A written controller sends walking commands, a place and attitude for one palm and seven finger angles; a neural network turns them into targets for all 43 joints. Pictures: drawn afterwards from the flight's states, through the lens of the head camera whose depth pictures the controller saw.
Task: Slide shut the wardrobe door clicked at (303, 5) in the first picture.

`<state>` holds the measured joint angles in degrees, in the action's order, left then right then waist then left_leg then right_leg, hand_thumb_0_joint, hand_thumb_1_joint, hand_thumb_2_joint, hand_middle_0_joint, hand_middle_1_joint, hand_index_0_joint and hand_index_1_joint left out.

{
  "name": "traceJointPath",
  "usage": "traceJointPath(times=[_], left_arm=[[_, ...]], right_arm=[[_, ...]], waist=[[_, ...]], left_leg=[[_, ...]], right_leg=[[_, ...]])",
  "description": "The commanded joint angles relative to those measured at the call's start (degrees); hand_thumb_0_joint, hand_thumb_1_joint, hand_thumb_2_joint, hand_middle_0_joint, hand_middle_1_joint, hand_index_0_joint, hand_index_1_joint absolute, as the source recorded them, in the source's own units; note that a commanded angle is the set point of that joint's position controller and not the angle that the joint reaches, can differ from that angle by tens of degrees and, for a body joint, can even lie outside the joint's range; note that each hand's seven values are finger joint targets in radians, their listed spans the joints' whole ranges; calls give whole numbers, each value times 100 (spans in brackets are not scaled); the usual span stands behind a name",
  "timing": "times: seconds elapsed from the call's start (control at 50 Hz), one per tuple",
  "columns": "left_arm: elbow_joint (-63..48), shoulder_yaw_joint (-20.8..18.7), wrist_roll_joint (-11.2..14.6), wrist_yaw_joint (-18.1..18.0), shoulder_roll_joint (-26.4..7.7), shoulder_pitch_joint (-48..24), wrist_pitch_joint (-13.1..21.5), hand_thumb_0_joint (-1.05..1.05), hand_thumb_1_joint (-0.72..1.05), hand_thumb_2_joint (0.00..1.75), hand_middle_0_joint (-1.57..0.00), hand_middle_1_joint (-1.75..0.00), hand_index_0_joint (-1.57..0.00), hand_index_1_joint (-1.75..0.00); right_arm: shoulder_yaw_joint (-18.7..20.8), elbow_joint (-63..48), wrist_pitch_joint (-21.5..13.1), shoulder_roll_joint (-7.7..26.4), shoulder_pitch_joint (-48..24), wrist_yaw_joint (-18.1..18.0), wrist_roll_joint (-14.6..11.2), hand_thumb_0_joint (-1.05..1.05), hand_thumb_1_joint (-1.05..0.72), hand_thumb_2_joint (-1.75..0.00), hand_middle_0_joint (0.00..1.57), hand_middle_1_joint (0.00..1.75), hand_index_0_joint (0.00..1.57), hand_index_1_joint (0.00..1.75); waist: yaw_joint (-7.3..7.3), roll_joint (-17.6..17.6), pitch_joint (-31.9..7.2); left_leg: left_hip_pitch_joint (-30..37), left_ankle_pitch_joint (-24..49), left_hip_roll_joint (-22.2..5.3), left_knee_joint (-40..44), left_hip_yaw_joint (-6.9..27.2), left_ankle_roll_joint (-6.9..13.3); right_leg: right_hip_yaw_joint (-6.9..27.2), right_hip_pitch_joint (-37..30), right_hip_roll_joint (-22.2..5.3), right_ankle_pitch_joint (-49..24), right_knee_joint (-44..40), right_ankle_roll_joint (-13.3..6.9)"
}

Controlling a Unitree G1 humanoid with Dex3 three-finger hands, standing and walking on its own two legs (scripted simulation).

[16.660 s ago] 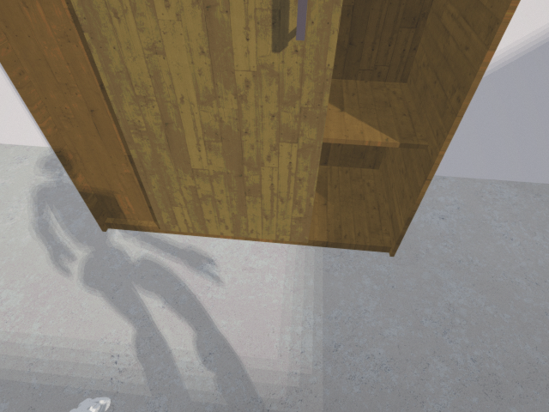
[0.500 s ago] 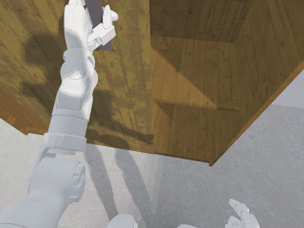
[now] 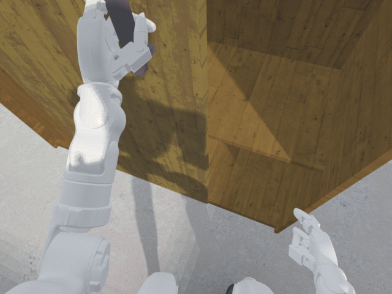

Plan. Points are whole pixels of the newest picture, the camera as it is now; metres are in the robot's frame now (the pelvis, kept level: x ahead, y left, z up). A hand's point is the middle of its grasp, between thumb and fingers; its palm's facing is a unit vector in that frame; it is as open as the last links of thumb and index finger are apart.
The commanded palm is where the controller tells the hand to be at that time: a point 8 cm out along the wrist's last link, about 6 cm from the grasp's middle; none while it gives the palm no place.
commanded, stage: step sideways, sliding the door along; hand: left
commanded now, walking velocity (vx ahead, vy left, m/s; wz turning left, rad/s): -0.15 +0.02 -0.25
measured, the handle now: (132, 18) +0.44 +0.18 +0.25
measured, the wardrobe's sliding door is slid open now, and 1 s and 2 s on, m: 0.34 0.19 0.02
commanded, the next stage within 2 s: none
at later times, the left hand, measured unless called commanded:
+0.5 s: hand (201, 63) +0.39 +0.07 +0.23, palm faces +0.10 -0.99 -0.05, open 6.9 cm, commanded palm +0.36 +0.05 +0.23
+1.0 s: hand (241, 72) +0.38 +0.02 +0.23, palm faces +0.16 -0.99 -0.04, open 7.1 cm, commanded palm +0.35 +0.00 +0.23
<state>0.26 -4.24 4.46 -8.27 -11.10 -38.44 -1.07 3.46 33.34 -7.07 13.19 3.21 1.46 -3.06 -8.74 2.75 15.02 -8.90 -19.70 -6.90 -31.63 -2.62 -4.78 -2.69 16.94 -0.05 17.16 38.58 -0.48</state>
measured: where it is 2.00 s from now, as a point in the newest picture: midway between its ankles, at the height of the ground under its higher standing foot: outside the picture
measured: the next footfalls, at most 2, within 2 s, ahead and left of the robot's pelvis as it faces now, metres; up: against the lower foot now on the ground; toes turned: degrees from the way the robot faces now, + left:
right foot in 0.42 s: +0.14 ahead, -0.11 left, +0.00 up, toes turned -7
left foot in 0.64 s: +0.04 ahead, +0.02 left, +0.00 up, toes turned -12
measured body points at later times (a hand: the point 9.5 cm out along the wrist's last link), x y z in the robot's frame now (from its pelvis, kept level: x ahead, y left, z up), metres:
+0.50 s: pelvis +0.08 -0.04 -0.01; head +0.17 -0.04 +0.43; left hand +0.38 +0.13 +0.23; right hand +0.32 -0.20 -0.11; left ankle +0.00 +0.13 -0.70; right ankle +0.10 -0.10 -0.73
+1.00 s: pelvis +0.03 -0.11 +0.00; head +0.14 -0.11 +0.43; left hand +0.37 +0.07 +0.23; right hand +0.27 -0.30 -0.10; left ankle +0.04 +0.10 -0.70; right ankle +0.04 -0.18 -0.73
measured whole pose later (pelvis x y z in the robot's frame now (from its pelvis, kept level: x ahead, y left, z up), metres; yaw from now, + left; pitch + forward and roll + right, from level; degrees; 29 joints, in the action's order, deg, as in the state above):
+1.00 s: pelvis +0.03 -0.11 +0.00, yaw -6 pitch -1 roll +0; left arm -21.5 -5.6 1.7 -9.0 -8.4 -18.1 6.8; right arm 0.2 33.8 -5.9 9.5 -1.1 3.8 -1.6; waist -6.4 1.2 15.6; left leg -17.9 -24.9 -11.7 -44.8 -3.3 -3.3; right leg -6.1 16.5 0.8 17.5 35.7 -4.4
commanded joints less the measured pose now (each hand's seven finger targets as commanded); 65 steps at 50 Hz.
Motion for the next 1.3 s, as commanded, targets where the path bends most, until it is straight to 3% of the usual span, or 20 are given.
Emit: traceJointPath(times=[0.0,0.04,0.08,0.14,0.16,0.18,0.22,0.4,0.46,0.48,0.58,0.64,0.66,0.86,0.9,0.94,1.02,1.1,1.12,1.28], left_arm=[[-2860,1964,-174,698,744,-2377,1217,0,90,90,-45,-140,-45,-140],[-3053,1958,-240,599,656,-1931,1202,0,90,90,-45,-140,-45,-140],[-3597,2427,-185,634,1028,-1606,1243,0,90,90,-45,-140,-45,-140],[-4125,2429,-184,594,939,-1247,1306,0,90,90,-45,-140,-45,-140],[-4111,2483,-160,680,1047,-994,1365,0,90,90,-45,-140,-45,-140],[-4173,2506,-196,742,1092,-953,1446,0,90,90,-45,-140,-45,-140],[-4235,2411,-292,678,1073,-1015,1602,0,90,90,-45,-140,-45,-140],[-4307,2042,-392,673,588,-512,1622,0,90,90,-45,-140,-45,-140],[-4491,1979,-358,516,434,174,1539,0,90,90,-45,-140,-45,-140],[-4686,2150,-268,486,558,378,1484,0,90,90,-45,-140,-45,-140],[-5580,2242,-315,440,500,533,1779,0,90,90,-45,-140,-45,-140],[-5263,2378,-411,567,756,632,1870,0,90,90,-45,-140,-45,-140],[-5317,2233,-592,573,658,217,1945,0,90,90,-45,-140,-45,-140],[-4362,1874,-540,624,450,-301,1813,0,90,90,-45,-140,-45,-140],[-4322,1557,-499,562,74,-349,1695,0,90,90,-45,-140,-45,-140],[-4207,1448,-345,465,12,-25,1590,0,90,90,-45,-140,-45,-140],[-4845,1415,-229,309,29,-218,1715,0,90,90,-45,-140,-45,-140],[-4329,1756,-284,633,475,-728,1762,0,90,90,-45,-140,-45,-140],[-4120,1716,-328,603,462,-802,1742,0,90,90,-45,-140,-45,-140],[-2921,1437,-276,624,282,-1566,1506,0,90,90,-45,-140,-45,-140]], right_arm=[[99,-915,-366,491,-333,59,-48,0,-90,-90,20,30,20,30],[113,-883,-306,380,-418,-32,-43,0,-90,-90,20,30,20,30],[-12,-894,-296,129,-325,-41,-40,0,-90,-90,20,30,20,30],[118,-861,-230,352,-425,-56,56,0,-90,-90,20,30,20,30],[225,-959,-198,537,-400,77,111,0,-90,-90,20,30,20,30],[223,-1139,-172,506,-331,196,99,0,-90,-90,20,30,20,30],[117,-1140,-188,450,-320,269,147,0,-90,-90,20,30,20,30],[-83,-1069,-234,254,-665,182,84,0,-90,-90,20,30,20,30],[-36,-1027,-235,83,-570,45,106,0,-90,-90,20,30,20,30],[-96,-1015,-305,-43,-420,52,139,0,-90,-90,20,30,20,30],[27,-752,-224,124,-593,184,192,0,-90,-90,20,30,20,30],[129,-1171,-104,381,-740,358,236,0,-90,-90,20,30,20,30],[65,-1190,-123,304,-765,385,337,0,-90,-90,20,30,20,30],[5,-1014,-213,395,-626,274,139,0,-90,-90,20,30,20,30],[68,-958,-189,322,-479,193,46,0,-90,-90,20,30,20,30],[57,-905,-226,185,-543,110,90,0,-90,-90,20,30,20,30],[-28,-529,-255,141,-534,54,238,0,-90,-90,20,30,20,30],[230,-1036,-172,444,-527,316,205,0,-90,-90,20,30,20,30],[161,-1042,-150,369,-621,338,286,0,-90,-90,20,30,20,30],[153,-885,-43,528,-334,260,52,0,-90,-90,20,30,20,30]], waist=[[969,-183,-3556],[902,-1472,-3613],[843,-1469,-3402],[1013,-656,-4063],[947,63,-4137],[864,467,-3959],[956,1020,-3280],[1031,508,-2877],[878,-1946,-3201],[881,-2051,-3113],[1117,-1123,-4091],[932,824,-3647],[997,1135,-3275],[1009,889,-2938],[1068,-604,-3483],[937,-1886,-3591],[1128,-765,-3921],[950,1010,-3789],[888,1930,-3390],[1009,1102,-3175]], left_leg=[[1768,5225,-582,-1501,-438,696],[-628,795,173,-1949,-301,439],[-1384,-979,323,-1210,229,494],[1508,4085,-547,669,-21,653],[2898,6461,-1448,370,435,1085],[3324,7597,-1895,334,395,1290],[3139,7288,-1748,212,-43,1253],[1327,5394,-1315,-1561,-833,670],[-721,-1174,171,-2748,-280,319],[-1121,-2004,138,-2254,209,376],[886,1977,-312,481,-275,344],[2315,7223,-2262,690,418,1268],[1848,7303,-2278,614,198,1345],[1466,5530,-1500,-826,-574,748],[762,3316,-707,-1581,-618,439],[-874,-1454,212,-2028,-88,299],[100,1060,-153,476,-264,261],[1928,6339,-2201,580,327,1208],[1623,6211,-2201,620,254,1317],[1441,4669,-1497,-376,-214,727]], right_leg=[[198,-981,-225,-3945,-1119,10],[1796,-2622,-1277,-8120,-518,-499],[2032,-2819,-1529,-8271,-333,-547],[945,-970,-630,-5682,663,-80],[612,658,-208,-1809,1300,84],[464,1328,-34,706,1635,41],[268,1695,-48,876,1771,-3],[-338,-753,-79,-2560,-703,23],[2194,-1980,-1609,-8914,-749,-906],[2183,-2136,-1889,-9149,-665,-892],[1069,-1558,-1107,-6339,-74,-502],[266,813,-143,581,1285,-56],[302,852,-128,1078,1683,-73],[-283,-400,-44,-1360,-820,22],[719,-1335,-756,-5369,-1220,-242],[1946,-2120,-1741,-8382,-876,-718],[1084,-2145,-1185,-7004,-85,-520],[365,226,-134,698,768,-16],[446,320,-137,993,1107,12],[-71,-709,-116,-1237,-1136,72]])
